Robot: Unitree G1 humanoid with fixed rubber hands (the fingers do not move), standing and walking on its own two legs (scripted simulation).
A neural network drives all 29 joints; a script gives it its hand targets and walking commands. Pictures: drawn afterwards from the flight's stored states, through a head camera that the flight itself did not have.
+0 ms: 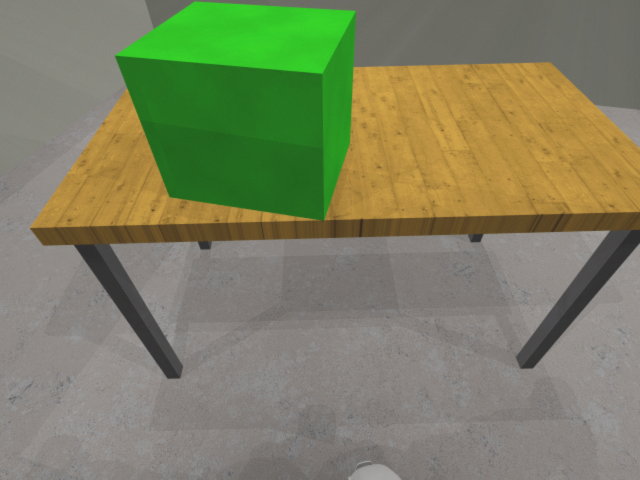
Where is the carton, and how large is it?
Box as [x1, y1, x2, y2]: [115, 2, 355, 220]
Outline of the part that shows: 115,55 169,196 322,220 324,219 349,143 355,11 193,2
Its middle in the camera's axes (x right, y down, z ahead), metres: -0.12 -0.25 +0.72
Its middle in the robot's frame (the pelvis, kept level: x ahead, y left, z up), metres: +0.73 +0.07 +0.12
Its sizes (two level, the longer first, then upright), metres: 0.308 0.260 0.266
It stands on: a table, 0.70 m high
